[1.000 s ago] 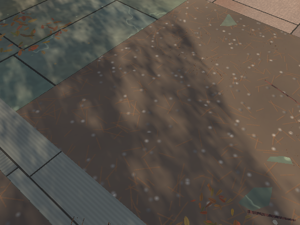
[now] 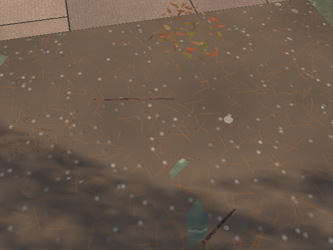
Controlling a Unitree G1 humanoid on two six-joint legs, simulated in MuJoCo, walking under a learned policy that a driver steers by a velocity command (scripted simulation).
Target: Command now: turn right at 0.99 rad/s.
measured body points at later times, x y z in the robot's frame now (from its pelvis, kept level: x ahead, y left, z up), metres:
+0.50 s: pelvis +0.06 -0.05 +0.01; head +0.06 -0.08 +0.46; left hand +0.19 +0.20 -0.08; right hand +0.14 -0.36 -0.09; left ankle +0.21 +0.10 -0.67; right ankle -0.02 -0.14 -0.74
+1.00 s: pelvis +0.40 +0.02 +0.00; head +0.42 +0.04 +0.45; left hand +0.60 +0.26 -0.07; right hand +0.40 -0.25 -0.11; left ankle +0.34 +0.08 -0.74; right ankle +0.51 -0.17 -0.66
